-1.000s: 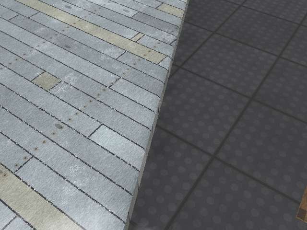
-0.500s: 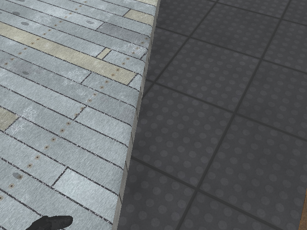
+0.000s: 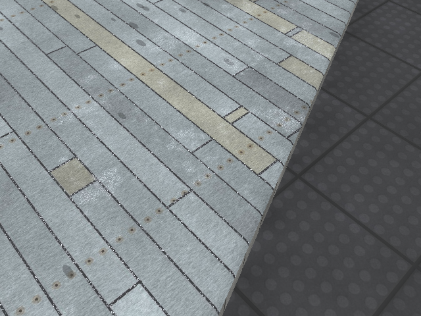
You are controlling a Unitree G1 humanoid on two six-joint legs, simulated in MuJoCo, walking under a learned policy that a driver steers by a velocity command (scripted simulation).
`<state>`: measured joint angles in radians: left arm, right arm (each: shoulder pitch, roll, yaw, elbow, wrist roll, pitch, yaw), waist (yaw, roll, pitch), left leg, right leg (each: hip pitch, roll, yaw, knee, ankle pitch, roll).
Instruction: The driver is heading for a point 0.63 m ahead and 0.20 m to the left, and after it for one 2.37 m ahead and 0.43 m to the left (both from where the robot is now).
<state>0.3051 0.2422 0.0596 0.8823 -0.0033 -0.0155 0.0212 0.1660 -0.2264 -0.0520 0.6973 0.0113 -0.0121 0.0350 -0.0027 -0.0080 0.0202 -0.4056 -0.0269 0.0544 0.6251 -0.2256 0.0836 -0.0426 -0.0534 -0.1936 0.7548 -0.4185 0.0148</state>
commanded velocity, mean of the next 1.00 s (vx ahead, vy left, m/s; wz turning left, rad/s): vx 0.49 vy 0.00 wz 0.58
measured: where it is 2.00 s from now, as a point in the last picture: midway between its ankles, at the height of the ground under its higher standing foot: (132, 246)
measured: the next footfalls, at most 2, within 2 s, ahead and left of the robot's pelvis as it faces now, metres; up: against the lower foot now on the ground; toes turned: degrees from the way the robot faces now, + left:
right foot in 0.44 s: +0.42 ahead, -0.09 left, +0.00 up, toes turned +20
left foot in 0.90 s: +0.50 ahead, +0.21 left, +0.12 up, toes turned +38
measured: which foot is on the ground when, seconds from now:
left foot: down 0.00-0.42, up 0.44-0.88, down 0.90-1.00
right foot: up 0.00-0.42, down 0.44-0.92, up 0.94-1.00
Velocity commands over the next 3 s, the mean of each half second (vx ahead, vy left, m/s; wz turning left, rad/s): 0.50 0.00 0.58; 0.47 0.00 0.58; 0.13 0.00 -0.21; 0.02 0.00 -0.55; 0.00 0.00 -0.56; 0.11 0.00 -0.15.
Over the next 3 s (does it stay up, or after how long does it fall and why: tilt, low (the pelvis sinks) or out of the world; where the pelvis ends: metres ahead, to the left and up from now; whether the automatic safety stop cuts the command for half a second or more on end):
stays up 0.65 0.23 0.14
